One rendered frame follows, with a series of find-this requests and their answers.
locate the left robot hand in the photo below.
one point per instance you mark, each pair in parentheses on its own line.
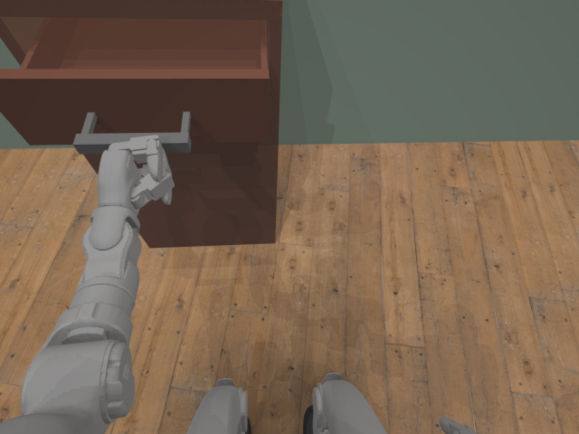
(118,174)

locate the robot left forearm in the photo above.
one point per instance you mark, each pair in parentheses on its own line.
(103,301)

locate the cabinet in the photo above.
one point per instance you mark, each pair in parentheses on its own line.
(225,193)

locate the right robot thigh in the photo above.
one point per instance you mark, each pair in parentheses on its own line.
(340,407)

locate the drawer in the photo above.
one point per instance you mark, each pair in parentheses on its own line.
(139,76)

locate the left robot thigh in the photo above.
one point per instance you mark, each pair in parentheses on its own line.
(223,410)

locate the robot thigh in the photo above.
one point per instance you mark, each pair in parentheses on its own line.
(340,407)
(223,410)

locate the handle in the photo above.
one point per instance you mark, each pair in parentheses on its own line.
(89,143)

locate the robot left upper arm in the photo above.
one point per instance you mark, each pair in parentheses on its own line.
(76,389)

